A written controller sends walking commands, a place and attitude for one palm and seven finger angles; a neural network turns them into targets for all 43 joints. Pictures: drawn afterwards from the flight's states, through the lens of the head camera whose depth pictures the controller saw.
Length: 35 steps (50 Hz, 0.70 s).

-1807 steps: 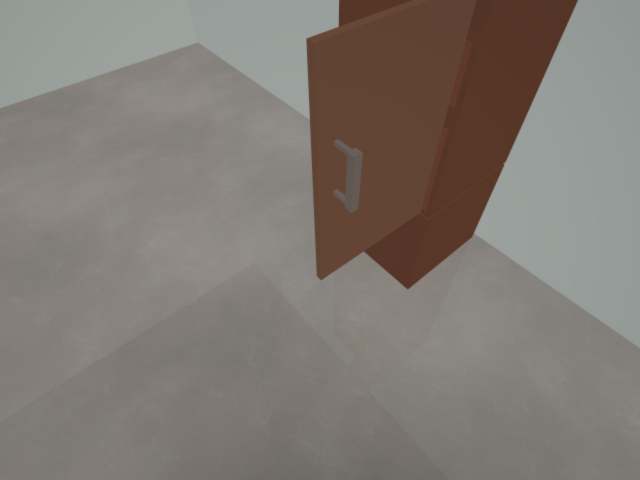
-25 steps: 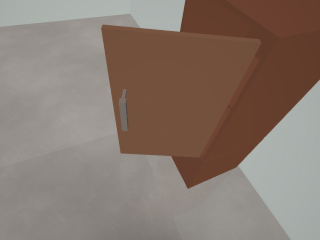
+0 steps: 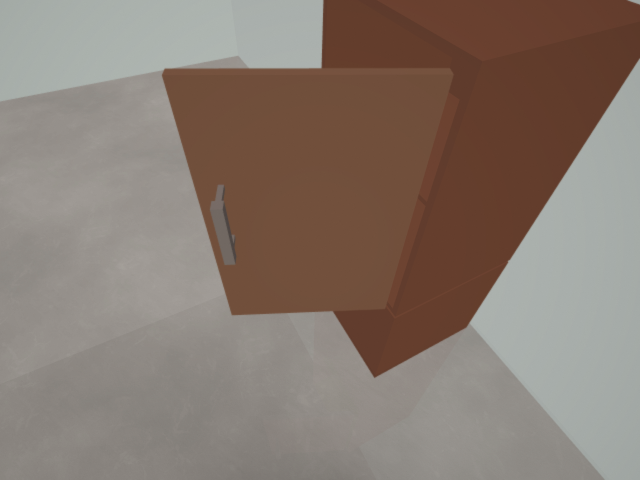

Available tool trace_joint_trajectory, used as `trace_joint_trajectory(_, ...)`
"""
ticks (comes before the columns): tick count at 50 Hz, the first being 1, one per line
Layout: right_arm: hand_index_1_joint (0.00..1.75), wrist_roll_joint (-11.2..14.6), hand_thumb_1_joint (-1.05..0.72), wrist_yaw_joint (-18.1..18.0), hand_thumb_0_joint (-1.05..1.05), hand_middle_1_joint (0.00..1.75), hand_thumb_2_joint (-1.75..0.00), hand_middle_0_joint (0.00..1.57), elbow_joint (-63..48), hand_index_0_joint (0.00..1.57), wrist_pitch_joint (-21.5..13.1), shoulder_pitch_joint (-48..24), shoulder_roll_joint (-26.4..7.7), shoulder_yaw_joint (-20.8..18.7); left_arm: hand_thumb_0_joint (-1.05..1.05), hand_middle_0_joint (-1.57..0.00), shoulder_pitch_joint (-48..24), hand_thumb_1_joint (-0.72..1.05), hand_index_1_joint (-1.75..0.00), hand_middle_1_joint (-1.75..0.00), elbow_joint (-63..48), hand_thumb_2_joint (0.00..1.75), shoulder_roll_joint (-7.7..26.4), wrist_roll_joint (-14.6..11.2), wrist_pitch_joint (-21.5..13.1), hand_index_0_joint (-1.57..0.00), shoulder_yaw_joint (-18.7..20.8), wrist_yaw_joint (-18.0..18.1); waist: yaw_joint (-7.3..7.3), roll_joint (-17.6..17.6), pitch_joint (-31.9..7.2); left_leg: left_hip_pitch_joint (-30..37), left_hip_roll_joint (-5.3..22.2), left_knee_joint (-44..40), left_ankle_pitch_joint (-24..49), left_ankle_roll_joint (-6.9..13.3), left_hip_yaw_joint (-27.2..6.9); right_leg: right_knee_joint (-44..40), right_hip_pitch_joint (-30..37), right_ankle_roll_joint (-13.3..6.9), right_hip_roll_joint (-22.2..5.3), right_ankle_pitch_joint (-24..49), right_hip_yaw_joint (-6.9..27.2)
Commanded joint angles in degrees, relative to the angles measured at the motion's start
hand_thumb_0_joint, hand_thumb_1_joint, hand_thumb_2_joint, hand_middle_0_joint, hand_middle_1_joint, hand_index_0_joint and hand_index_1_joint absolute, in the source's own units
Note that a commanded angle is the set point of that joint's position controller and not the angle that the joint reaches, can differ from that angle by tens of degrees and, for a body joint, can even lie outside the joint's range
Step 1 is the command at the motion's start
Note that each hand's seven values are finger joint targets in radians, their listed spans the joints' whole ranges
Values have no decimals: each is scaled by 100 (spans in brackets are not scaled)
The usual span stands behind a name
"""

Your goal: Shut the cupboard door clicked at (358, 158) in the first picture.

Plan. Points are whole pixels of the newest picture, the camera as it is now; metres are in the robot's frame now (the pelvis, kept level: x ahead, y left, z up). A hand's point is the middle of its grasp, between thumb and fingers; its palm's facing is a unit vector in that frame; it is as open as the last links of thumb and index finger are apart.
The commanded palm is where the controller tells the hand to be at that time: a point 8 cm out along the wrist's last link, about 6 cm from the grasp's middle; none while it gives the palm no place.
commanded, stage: come to a stop and stand still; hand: left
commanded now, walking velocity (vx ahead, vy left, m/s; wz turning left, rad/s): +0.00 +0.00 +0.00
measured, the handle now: (225, 226) +0.50 +0.18 -0.01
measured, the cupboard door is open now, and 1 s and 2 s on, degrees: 65 65 65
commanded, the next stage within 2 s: look again from close up in 0.18 s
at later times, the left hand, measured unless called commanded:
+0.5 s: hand out of the picture +0.01 +0.17 -0.18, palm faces +0.03 -0.98 -0.21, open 7.3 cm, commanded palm none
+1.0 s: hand out of the picture +0.13 +0.20 -0.11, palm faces +0.21 -0.95 -0.22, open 7.3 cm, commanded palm +0.12 +0.24 -0.07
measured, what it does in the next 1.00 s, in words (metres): stands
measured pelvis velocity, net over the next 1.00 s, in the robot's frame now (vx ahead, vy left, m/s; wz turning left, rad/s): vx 0.01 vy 0.00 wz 0.02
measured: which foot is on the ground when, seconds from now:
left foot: down 0.00-1.00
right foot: down 0.00-0.96, up 0.98-1.00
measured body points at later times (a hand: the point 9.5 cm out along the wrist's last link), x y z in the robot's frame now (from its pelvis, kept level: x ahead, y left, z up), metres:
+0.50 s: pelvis +0.01 +0.00 -0.01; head +0.03 -0.01 +0.44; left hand +0.01 +0.22 -0.16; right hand +0.02 -0.22 -0.18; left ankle +0.03 +0.10 -0.74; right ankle -0.03 -0.11 -0.74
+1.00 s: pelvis +0.01 +0.00 -0.02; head +0.03 +0.00 +0.43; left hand +0.12 +0.25 -0.10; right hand +0.09 -0.25 -0.14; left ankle +0.03 +0.10 -0.74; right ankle -0.03 -0.11 -0.72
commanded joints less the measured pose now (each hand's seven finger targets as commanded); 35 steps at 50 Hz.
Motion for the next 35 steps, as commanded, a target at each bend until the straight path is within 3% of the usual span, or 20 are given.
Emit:
trace_joint_trajectory(1,30,-22,-90,-51,0,30,-90,20,-150,20,-75,297,-478,-56,0,-20,357,90,-30,-30,-119,90,470,-11,-90,-20,68,48,35,-1,337,147,576,-421,-406,-81,-724,-718,-794,-189,-547,-136,629)
trace_joint_trajectory(6,30,-15,-90,-70,0,30,-90,20,-127,20,-112,376,-422,-54,0,-20,451,90,-30,-30,-78,90,398,-19,-116,-20,65,56,51,35,180,219,604,-358,-130,-62,-732,-637,-699,-189,-544,182,595)
trace_joint_trajectory(13,30,2,-90,-88,0,30,-90,20,-114,20,-125,371,-367,-59,0,-20,559,90,-30,-30,-35,90,322,-6,-134,-20,52,81,66,-47,263,244,658,-292,117,-48,-713,-627,-679,-178,-525,422,545)
trace_joint_trajectory(14,30,14,-90,8,0,30,-90,20,-500,20,-264,-246,-562,-26,0,-20,813,90,-30,-30,15,90,500,129,-351,-20,-21,265,243,572,252,-113,697,886,808,-170,-527,-486,-741,-139,-769,1783,597)
trace_joint_trajectory(15,30,-24,-90,46,0,30,-90,20,-645,20,-193,15,-315,-32,0,-20,581,90,-30,-30,-279,90,741,40,-362,-20,25,219,-41,452,37,-105,513,692,-533,-136,-616,-564,-914,-293,-863,120,788)
trace_joint_trajectory(16,30,-63,-90,55,0,30,-90,20,-623,20,-170,228,-396,-64,0,-20,357,90,-30,-30,-366,90,646,49,-354,-20,-3,182,-152,408,109,-252,509,665,-703,-106,-642,-382,-1126,-347,-669,-675,689)
trace_joint_trajectory(17,30,-67,-90,66,0,30,-90,20,-657,20,-173,277,-407,-69,0,-20,404,90,-30,-30,-428,90,577,42,-356,-20,-17,158,-126,470,39,-319,532,603,-615,-52,-699,-228,-1100,-376,-541,-628,639)
trace_joint_trajectory(18,30,-83,-90,61,0,30,-90,20,-678,20,-231,297,-370,-38,0,-20,475,90,-30,-30,-428,90,535,58,-387,-20,-14,149,-56,652,-133,-227,580,594,-69,-15,-740,-92,-921,-383,-529,71,537)
trace_joint_trajectory(20,30,-52,-90,28,0,30,-90,20,-730,20,-281,302,-441,-30,0,-20,555,90,-30,-30,-396,90,476,33,-389,-20,-19,143,-12,174,-362,-74,653,607,474,66,-804,143,-692,-332,-447,567,453)
trace_joint_trajectory(22,30,-37,-90,6,0,30,-90,20,-739,20,-292,229,-530,-32,0,-20,575,90,-30,-30,-390,90,434,30,-362,-20,-44,147,22,-250,-215,-49,681,559,637,96,-788,177,-720,-285,-451,765,433)
trace_joint_trajectory(24,30,-42,-90,4,0,30,-90,20,-724,20,-288,150,-569,-18,0,-20,536,90,-30,-30,-402,90,515,29,-342,-20,-40,146,37,-39,-13,-73,653,482,736,96,-757,221,-759,-271,-447,856,444)
trace_joint_trajectory(26,30,-36,-90,7,0,30,-90,20,-731,20,-266,43,-641,-24,0,-20,517,90,-30,-30,-433,90,567,28,-305,-20,-35,138,59,-102,149,-103,654,355,435,99,-750,152,-862,-244,-437,573,464)
trace_joint_trajectory(29,30,-36,-90,11,0,30,-90,20,-710,20,-271,-83,-691,-16,0,-20,481,90,-30,-30,-476,90,705,33,-287,-20,-19,133,89,-48,118,-54,630,298,554,109,-727,146,-750,-225,-457,751,478)
trace_joint_trajectory(32,30,-36,-90,11,0,30,-90,20,-713,20,-276,-179,-774,-24,0,-20,424,90,-30,-30,-514,90,797,28,-280,-20,-12,120,101,-217,-26,96,644,295,648,98,-686,120,-671,-199,-496,965,478)
trace_joint_trajectory(35,30,-36,-90,6,0,30,-90,20,-687,20,-275,-304,-856,-26,0,-20,370,90,-30,-30,-549,90,912,24,-275,-20,2,111,106,-66,-90,187,639,294,733,91,-650,101,-608,-193,-527,1177,489)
